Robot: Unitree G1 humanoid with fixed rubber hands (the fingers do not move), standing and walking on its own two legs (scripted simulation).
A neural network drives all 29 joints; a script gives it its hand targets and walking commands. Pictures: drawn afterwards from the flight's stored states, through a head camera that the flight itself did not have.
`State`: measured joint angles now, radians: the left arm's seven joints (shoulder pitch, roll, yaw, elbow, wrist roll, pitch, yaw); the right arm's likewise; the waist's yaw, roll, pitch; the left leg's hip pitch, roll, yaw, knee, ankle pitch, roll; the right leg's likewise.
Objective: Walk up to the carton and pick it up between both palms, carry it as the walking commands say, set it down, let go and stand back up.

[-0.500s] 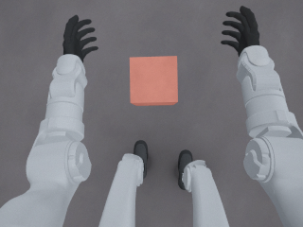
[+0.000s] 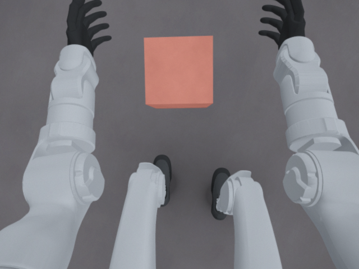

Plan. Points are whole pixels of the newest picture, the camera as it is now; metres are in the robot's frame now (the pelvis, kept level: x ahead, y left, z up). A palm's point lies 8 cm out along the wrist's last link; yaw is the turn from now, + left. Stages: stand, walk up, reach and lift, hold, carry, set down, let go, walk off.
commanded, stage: reach and lift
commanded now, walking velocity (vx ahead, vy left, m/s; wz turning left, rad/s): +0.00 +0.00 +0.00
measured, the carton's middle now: (179, 78) +0.53 +0.07 -0.46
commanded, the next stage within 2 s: none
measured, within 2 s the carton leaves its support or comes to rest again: neither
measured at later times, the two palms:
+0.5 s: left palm (114, 65) +0.51 +0.23 -0.28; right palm (259, 62) +0.54 -0.14 -0.28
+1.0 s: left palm (128, 77) +0.51 +0.23 -0.40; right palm (245, 75) +0.53 -0.13 -0.40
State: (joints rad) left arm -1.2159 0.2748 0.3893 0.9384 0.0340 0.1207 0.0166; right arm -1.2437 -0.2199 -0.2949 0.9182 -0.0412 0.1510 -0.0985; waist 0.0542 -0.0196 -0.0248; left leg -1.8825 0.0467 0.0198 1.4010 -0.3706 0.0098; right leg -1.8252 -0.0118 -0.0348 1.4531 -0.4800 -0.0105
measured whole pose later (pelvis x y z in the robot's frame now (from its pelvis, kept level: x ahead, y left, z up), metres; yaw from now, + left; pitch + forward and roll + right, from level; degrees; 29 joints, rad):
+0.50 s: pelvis -0.02 +0.00 -0.13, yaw -1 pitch +45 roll -1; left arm -1.40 0.36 0.23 1.08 -0.15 0.10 0.10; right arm -1.42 -0.32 -0.12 1.04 0.14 0.13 -0.14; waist 0.06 -0.01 0.16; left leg -2.21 0.06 0.01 1.91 -0.47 0.03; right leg -2.14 -0.01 -0.02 1.96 -0.60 -0.01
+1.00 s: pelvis -0.04 +0.00 -0.21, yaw -1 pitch +34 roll -1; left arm -1.60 0.43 0.08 1.26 -0.29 0.03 0.10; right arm -1.61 -0.38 0.02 1.20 0.27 0.07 -0.13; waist 0.06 -0.01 0.50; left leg -2.30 0.07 0.01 2.18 -0.48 0.03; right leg -2.22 -0.01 -0.02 2.25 -0.63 -0.01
